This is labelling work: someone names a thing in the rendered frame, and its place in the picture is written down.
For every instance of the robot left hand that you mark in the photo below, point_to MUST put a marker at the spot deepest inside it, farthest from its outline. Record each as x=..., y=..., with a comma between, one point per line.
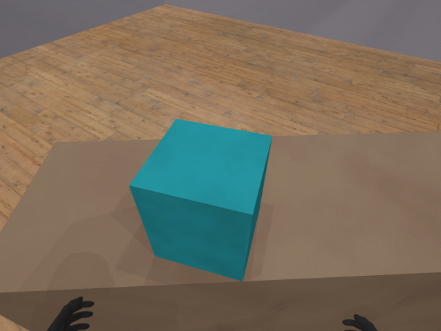
x=66, y=316

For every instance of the robot right hand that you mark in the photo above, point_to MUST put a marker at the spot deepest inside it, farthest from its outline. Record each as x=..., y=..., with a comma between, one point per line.
x=360, y=323

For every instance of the carton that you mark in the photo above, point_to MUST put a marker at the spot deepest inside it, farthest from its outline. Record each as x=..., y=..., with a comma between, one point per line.
x=199, y=193

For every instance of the pedestal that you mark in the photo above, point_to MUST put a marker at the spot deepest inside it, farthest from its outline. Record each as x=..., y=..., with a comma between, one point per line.
x=348, y=224

